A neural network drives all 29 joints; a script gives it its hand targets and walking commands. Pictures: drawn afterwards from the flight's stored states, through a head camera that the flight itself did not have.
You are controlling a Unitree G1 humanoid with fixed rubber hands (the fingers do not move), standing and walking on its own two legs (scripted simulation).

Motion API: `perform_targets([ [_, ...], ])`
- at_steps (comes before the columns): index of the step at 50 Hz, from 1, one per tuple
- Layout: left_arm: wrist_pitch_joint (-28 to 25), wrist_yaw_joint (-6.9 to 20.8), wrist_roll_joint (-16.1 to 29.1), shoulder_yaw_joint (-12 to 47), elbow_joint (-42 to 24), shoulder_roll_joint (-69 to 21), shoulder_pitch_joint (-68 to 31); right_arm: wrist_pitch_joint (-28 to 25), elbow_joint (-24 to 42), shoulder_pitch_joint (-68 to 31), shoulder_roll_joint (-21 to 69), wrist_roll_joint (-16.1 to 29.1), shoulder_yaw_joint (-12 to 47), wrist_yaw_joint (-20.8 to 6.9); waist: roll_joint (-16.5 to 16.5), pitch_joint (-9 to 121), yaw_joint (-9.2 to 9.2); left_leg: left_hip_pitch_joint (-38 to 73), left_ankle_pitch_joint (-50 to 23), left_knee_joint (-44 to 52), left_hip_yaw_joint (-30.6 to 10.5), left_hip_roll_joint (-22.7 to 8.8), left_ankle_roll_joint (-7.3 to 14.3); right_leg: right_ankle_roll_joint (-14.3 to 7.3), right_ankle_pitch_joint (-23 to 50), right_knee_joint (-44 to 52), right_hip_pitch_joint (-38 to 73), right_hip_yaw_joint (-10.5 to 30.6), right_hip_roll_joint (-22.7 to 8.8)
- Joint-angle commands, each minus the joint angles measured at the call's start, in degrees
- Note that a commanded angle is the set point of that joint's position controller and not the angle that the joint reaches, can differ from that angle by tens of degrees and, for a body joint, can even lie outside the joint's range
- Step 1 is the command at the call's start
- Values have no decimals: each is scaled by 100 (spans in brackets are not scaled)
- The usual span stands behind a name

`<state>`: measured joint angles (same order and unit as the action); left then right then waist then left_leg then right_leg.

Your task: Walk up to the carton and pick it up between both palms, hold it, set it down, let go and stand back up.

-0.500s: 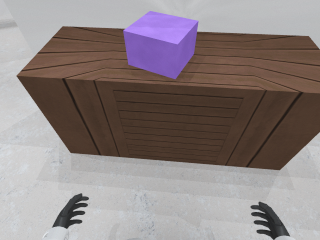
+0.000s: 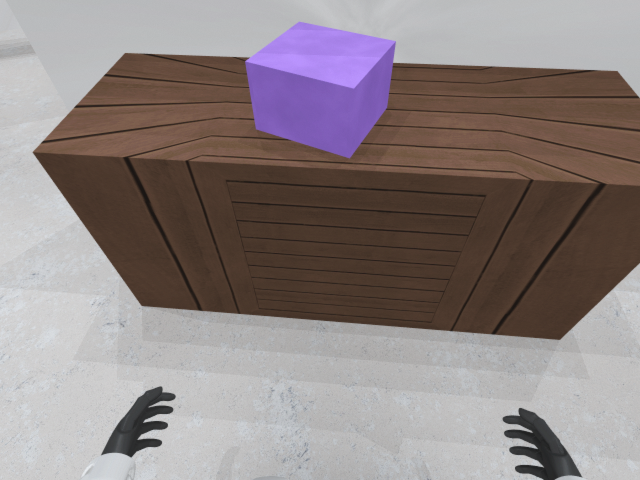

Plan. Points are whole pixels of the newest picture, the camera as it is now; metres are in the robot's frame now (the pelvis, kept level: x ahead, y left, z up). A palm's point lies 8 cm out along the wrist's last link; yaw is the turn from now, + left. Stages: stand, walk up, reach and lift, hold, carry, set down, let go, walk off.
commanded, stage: stand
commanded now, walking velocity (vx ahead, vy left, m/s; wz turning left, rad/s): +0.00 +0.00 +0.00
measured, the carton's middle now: (323, 86) +0.90 +0.04 +0.01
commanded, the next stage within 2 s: none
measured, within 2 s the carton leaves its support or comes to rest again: neither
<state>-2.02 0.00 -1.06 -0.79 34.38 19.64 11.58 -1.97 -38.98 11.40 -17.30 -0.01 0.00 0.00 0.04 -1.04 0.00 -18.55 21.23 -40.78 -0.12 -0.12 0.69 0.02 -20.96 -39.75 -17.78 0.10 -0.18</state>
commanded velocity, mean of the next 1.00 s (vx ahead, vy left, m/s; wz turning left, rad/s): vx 0.00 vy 0.00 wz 0.00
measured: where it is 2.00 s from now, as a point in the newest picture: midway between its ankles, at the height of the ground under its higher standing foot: outside the picture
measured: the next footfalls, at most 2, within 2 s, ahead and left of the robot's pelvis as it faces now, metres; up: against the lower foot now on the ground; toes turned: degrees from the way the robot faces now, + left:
none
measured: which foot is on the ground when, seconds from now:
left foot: down 0.00-1.00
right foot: down 0.00-1.00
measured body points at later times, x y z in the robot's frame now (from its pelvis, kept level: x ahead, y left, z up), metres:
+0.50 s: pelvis +0.00 -0.01 +0.00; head +0.00 +0.00 +0.45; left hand +0.16 +0.27 -0.07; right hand +0.14 -0.27 -0.09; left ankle +0.01 +0.11 -0.72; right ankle +0.00 -0.13 -0.72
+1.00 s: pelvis -0.01 -0.01 +0.00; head +0.00 +0.00 +0.45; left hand +0.16 +0.28 -0.07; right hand +0.14 -0.28 -0.09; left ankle +0.01 +0.11 -0.72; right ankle +0.00 -0.13 -0.72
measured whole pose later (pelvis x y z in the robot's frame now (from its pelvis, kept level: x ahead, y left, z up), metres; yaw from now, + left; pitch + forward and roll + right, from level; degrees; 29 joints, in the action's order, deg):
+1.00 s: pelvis -0.01 -0.01 +0.00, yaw +0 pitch -2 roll +0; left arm -2.1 0.0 -1.1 -0.8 34.4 20.0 11.6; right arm -2.0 -40.9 11.4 -17.6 0.0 0.0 0.0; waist 0.0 -1.7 0.0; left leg -18.1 19.8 -39.4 -0.1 -0.1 0.4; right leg 0.0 -20.0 -39.3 -17.8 0.1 -0.2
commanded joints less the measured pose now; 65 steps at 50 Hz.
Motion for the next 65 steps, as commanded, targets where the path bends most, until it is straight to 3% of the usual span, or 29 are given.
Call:
perform_targets([
  [1, -164, -81, 33, -424, 68, 1202, -419, -162, 233, -478, -1220, -135, -428, 33, 134, -102, -108, -107, -1133, 1055, -672, -458, 447, -503, 1234, 910, 284, 621, -616],
  [4, -174, -58, 36, -408, 109, 1284, -374, -178, 191, -432, -1188, -57, -415, 31, -166, -30, -34, 40, -1276, 893, -551, -398, 361, -482, 1180, 933, 322, 532, -594],
  [5, -171, -32, 55, -359, 33, 1161, -389, -141, 259, -554, -1388, -143, -465, 40, 137, 15, 15, 121, -1275, 930, -566, -419, 353, -476, 1118, 888, 215, 470, -559],
  [12, -153, -73, 83, -399, 48, 1206, -232, -171, 194, -456, -1315, -72, -363, 35, 285, 5, 44, 132, -1549, 957, -732, -498, 417, -433, 1317, 919, 327, 561, -596],
  [14, -173, -56, 72, -322, 34, 1100, -292, -170, 168, -391, -1308, -112, -405, 49, -101, 95, -68, 217, -1584, 958, -672, -514, 386, -498, 1389, 903, 318, 528, -668],
  [16, -169, -107, -8, -386, 111, 1160, -404, -176, 228, -579, -1362, -113, -434, 33, 228, 136, -54, 140, -1626, 977, -666, -518, 376, -414, 1605, 941, 520, 426, -569],
  [19, -145, -48, 111, -420, 73, 1185, -324, -165, 137, -568, -1364, -79, -443, 26, 260, 308, 31, 294, -1448, 970, -655, -494, 380, -457, 1161, 962, 406, 506, -581],
  [21, -208, -37, 44, -398, 121, 1135, -290, -161, 132, -369, -1439, -92, -475, 52, -103, 20, 73, 54, -1275, 894, -567, -406, 318, -479, 1282, 963, 348, 509, -569],
  [22, -239, -55, -15, -340, 134, 1190, -338, -142, 115, -463, -1394, -81, -476, 47, -148, -231, -87, -27, -1157, 1034, -657, -470, 355, -509, 1303, 1003, 151, 581, -597],
  [24, -197, -59, 60, -386, 208, 1200, -250, -129, 114, -410, -1470, -95, -489, 33, 288, -80, -19, 105, -1278, 1001, -638, -410, 340, -511, 975, 986, 137, 646, -630],
  [28, -166, -54, 18, -427, 220, 1331, -414, -147, 103, -543, -1249, -106, -465, 18, -168, -147, -33, 141, -891, 984, -501, -351, 270, -425, 495, 1223, -34, 634, -615],
  [31, -215, -32, 18, -349, 110, 1179, -347, -161, 48, -314, -1417, -139, -455, 6, 89, -110, -109, 99, -1024, 977, -573, -412, 286, -454, 806, 1149, 152, 644, -694],
  [32, -221, -25, 102, -347, 108, 1118, -281, -147, 120, -627, -1423, -127, -502, 29, -62, -107, 82, 26, -1106, 986, -622, -429, 342, -424, 1110, 1091, 104, 574, -568],
  [34, -205, -70, 69, -357, 161, 1154, -382, -158, 48, -433, -1286, -82, -431, 1, -198, -95, 0, 35, -1044, 1073, -647, -415, 355, -458, 890, 1127, 268, 613, -599],
  [38, -202, -33, 77, -355, 157, 1123, -365, -161, 46, -439, -1280, -108, -403, 27, 236, -91, -15, 17, -1141, 1100, -661, -506, 382, -376, 990, 984, 321, 482, -543],
  [39, -205, -65, 43, -353, 202, 1226, -277, -165, 63, -478, -1386, -94, -472, 8, -146, -213, 48, 12, -1107, 1034, -619, -454, 312, -428, 936, 1118, 230, 566, -560],
  [44, -197, -59, 69, -363, 213, 1245, -217, -153, 15, -530, -1316, -53, -462, 22, 117, 87, -38, 235, -1377, 916, -699, -481, 338, -416, 1285, 1118, 289, 639, -620],
  [45, -228, -50, 83, -323, 244, 1132, -106, -124, 32, -469, -1345, -88, -433, 12, -114, 273, 95, 274, -1507, 879, -603, -442, 372, -446, 1454, 1047, 517, 567, -638],
  [47, -201, -66, 70, -413, 82, 1417, -435, -104, 88, -409, -1416, -94, -479, 46, -222, 138, -54, 299, -1458, 855, -493, -355, 251, -447, 1584, 1127, 328, 749, -716],
  [50, -195, -63, 54, -368, 225, 1294, -365, -108, -74, -479, -1342, -91, -390, 35, 147, -79, -7, 226, -1441, 932, -540, -410, 368, -386, 1318, 1119, 230, 586, -576],
  [52, -167, -49, 43, -377, 181, 1362, -401, -114, 61, -433, -1258, -50, -415, 46, -138, -27, -102, 76, -1057, 1017, -643, -463, 379, -444, 1056, 1153, 279, 600, -559],
  [53, -200, -45, 79, -379, 115, 1164, -367, -139, 37, -473, -1375, -99, -402, 33, 177, 49, 61, 58, -908, 1088, -688, -474, 383, -439, 925, 1073, 366, 633, -572],
  [54, -199, -47, 102, -357, 78, 1188, -366, -108, 43, -603, -1469, -107, -438, 38, 85, -86, 116, -24, -908, 1130, -666, -422, 368, -419, 853, 1100, 276, 525, -560],
  [56, -201, -55, 71, -353, 147, 1270, -304, -128, -5, -465, -1322, -124, -375, 19, 159, -155, -76, 132, -939, 1120, -673, -418, 357, -459, 818, 1160, 49, 748, -666],
  [58, -185, -48, 59, -333, 173, 1179, -297, -148, -50, -443, -1392, -97, -409, 26, 57, -152, -16, -85, -477, 1245, -795, -494, 398, -460, 653, 1154, 249, 597, -503],
  [60, -163, -47, 43, -395, 228, 1295, -213, -135, 8, -439, -1510, -88, -422, 19, 235, -198, 1, 24, -1009, 1183, -689, -433, 337, -490, 866, 1200, 207, 690, -692],
  [61, -197, -34, 80, -313, 125, 1141, -311, -152, -31, -404, -1322, -115, -399, 6, 0, -56, -6, 120, -1114, 1160, -685, -480, 309, -406, 884, 1106, 203, 533, -536],
  [63, -193, -30, 65, -377, 158, 1088, -301, -199, -72, -506, -1495, -125, -421, -2, 368, 173, 37, 281, -1159, 1179, -640, -530, 327, -426, 904, 1048, 218, 486, -471],
  [65, -150, -41, 86, -372, 149, 1283, -260, -148, -44, -500, -1539, -94, -475, -23, -41, 136, 127, 125, -965, 1171, -755, -532, 364, -419, 854, 1092, 388, 532, -544],
])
